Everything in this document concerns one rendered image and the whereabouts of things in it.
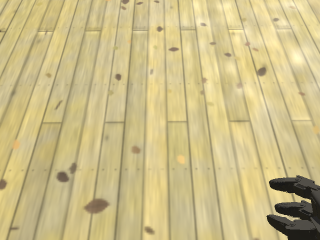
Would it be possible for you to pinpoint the robot right hand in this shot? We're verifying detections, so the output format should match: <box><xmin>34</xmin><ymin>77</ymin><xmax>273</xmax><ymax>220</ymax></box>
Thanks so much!
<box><xmin>266</xmin><ymin>175</ymin><xmax>320</xmax><ymax>240</ymax></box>

